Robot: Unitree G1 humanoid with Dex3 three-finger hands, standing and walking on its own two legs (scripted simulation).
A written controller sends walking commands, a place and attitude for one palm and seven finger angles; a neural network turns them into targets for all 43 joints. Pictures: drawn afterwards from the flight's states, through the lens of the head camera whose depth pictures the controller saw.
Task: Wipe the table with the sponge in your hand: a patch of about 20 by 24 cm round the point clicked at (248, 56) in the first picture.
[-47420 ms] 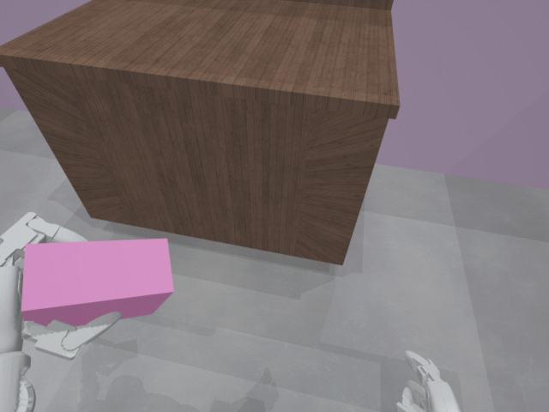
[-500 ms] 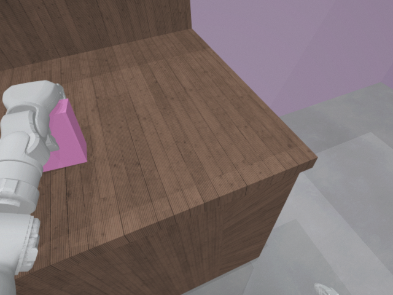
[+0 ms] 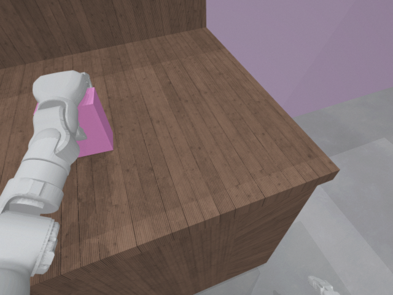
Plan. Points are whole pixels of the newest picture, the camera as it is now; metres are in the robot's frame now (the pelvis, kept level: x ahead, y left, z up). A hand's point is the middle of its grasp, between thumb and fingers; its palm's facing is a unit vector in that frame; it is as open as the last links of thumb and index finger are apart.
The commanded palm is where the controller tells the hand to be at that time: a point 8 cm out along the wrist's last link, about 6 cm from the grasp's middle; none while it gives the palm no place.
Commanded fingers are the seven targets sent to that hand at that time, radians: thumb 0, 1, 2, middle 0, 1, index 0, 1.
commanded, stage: slide across to the middle lane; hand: left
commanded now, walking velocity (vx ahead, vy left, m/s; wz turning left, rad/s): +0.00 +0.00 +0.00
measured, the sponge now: (83, 132) +0.42 +0.29 +0.10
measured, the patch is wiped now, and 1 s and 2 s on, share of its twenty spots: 0.60 0.70 0.85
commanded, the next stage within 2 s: wipe back along the middle lane in 0.26 s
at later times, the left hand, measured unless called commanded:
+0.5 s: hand (103, 104) +0.44 +0.23 +0.16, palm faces +0.00 +0.00 -1.00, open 10.5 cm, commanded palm +0.41 +0.22 +0.22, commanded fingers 0.00 0.10 1.30 -1.20 -1.60 -1.20 -1.60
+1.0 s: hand (107, 120) +0.40 +0.21 +0.16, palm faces +0.03 +0.00 -1.00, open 10.6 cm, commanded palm +0.36 +0.20 +0.20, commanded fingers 0.00 0.10 1.30 -1.20 -1.60 -1.20 -1.60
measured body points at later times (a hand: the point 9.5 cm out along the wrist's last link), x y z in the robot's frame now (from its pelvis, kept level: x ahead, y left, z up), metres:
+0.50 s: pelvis +0.01 -0.01 +0.00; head +0.03 -0.04 +0.45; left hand +0.44 +0.23 +0.22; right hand +0.18 -0.24 -0.13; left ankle -0.01 +0.07 -0.74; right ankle -0.02 -0.12 -0.74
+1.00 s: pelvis +0.00 -0.03 +0.00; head +0.00 -0.07 +0.45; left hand +0.39 +0.21 +0.21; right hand +0.20 -0.26 -0.10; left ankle -0.01 +0.07 -0.74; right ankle -0.02 -0.12 -0.74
